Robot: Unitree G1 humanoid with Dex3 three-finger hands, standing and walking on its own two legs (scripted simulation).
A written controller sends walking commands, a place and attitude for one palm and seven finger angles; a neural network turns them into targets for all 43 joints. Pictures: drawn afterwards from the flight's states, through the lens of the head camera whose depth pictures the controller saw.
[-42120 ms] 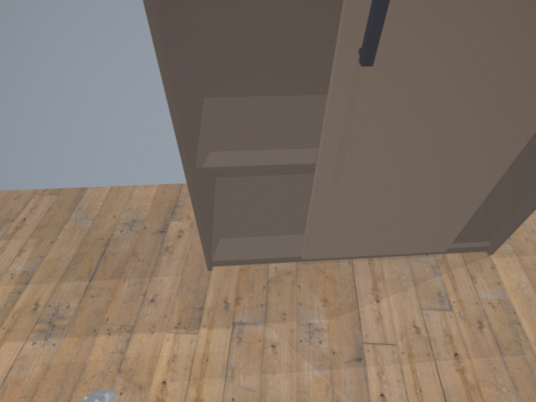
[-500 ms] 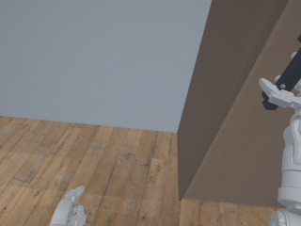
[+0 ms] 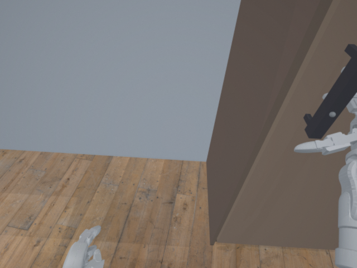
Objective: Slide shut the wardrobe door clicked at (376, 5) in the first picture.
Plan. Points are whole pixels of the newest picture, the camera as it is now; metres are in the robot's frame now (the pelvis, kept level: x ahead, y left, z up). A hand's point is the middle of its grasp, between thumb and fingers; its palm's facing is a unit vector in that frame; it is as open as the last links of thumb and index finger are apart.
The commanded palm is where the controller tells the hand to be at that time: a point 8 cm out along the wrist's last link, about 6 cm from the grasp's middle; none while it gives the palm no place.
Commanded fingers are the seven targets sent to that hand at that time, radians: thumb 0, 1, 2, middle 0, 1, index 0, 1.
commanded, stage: slip the hand off the handle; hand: right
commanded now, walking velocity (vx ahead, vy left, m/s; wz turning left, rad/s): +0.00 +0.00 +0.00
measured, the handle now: (331, 94) +0.37 -0.27 +0.25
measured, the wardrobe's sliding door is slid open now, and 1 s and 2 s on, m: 0.01 0.01 0.01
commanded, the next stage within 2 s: draw the hand back to the body in 1.22 s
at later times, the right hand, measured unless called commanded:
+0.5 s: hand out of the picture +0.33 -0.33 +0.23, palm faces +0.46 +0.87 -0.18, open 14.7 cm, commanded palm +0.29 -0.37 +0.23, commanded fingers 0.00 0.55 -0.20 0.25 1.15 0.25 1.15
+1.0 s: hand out of the picture +0.26 -0.34 +0.23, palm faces +0.50 +0.85 -0.18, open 14.7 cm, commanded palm +0.21 -0.37 +0.23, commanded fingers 0.00 0.55 -0.20 0.25 1.15 0.25 1.15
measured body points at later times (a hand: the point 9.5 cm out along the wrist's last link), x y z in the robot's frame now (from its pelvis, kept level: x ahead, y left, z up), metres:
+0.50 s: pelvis -0.01 -0.01 +0.00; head +0.00 -0.01 +0.45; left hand +0.14 +0.24 -0.10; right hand +0.29 -0.37 +0.24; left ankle -0.01 +0.09 -0.73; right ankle +0.01 -0.07 -0.73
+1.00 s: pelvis -0.01 -0.01 +0.00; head -0.02 -0.01 +0.45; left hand +0.18 +0.21 -0.08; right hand +0.22 -0.38 +0.24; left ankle -0.01 +0.09 -0.73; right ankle +0.01 -0.07 -0.73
